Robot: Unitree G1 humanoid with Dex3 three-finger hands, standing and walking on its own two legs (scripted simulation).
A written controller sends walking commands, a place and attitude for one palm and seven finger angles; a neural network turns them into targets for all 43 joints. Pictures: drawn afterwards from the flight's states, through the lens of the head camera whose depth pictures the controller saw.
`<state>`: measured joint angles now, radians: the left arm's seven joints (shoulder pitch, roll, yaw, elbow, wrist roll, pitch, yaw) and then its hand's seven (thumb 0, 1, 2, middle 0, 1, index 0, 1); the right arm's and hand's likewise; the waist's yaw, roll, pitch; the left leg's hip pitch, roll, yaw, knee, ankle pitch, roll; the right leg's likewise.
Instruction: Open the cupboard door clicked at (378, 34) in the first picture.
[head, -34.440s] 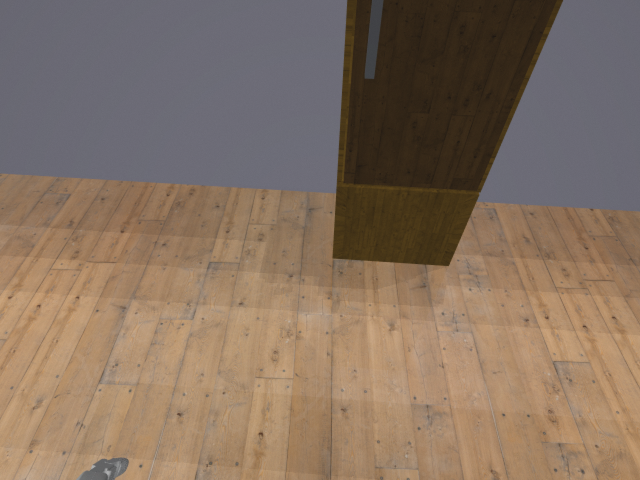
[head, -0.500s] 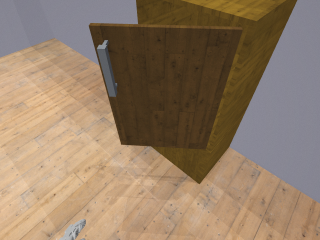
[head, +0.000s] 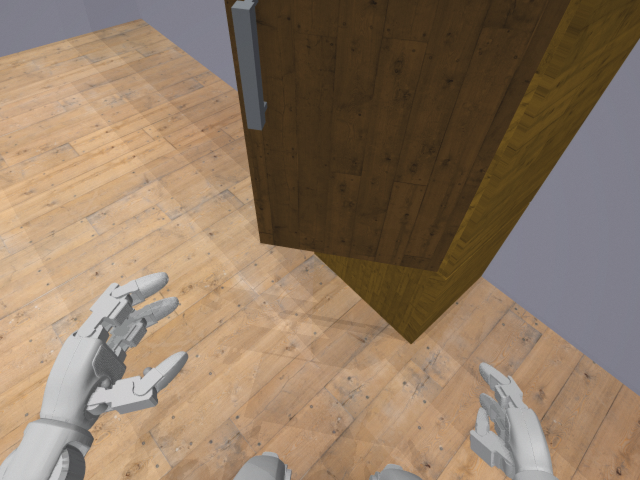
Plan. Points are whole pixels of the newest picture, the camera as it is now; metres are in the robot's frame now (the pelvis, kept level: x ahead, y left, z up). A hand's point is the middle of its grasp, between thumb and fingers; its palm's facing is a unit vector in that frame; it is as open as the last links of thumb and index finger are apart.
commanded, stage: raise the hand with hooked fingers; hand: left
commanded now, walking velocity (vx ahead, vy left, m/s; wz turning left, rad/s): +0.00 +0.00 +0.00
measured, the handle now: (254, 65) +0.62 +0.17 +0.18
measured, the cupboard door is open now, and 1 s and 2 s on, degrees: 38 38 38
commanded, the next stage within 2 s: move the hooked fingers beside the handle in 1.50 s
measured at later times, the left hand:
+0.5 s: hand (104, 290) +0.27 +0.25 +0.13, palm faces -0.04 -1.00 -0.06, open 12.7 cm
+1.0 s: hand (65, 200) +0.32 +0.28 +0.20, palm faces -0.01 -1.00 -0.07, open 14.0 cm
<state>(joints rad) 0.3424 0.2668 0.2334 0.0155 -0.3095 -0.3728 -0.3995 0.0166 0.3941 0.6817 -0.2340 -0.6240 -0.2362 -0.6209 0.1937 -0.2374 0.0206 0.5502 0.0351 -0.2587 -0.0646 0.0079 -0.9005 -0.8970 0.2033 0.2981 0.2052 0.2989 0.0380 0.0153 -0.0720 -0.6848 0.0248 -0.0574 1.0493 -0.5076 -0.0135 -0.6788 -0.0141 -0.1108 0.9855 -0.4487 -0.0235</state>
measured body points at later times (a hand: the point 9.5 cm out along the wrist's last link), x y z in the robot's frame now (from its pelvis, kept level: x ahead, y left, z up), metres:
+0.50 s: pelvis +0.01 +0.03 +0.03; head +0.03 +0.03 +0.48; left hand +0.26 +0.31 +0.13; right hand +0.17 -0.23 -0.03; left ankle +0.01 +0.12 -0.67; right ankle +0.03 -0.11 -0.67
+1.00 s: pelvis +0.02 +0.02 +0.05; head +0.02 +0.00 +0.50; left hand +0.31 +0.34 +0.20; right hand +0.19 -0.22 -0.02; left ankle +0.01 +0.12 -0.67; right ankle +0.03 -0.11 -0.67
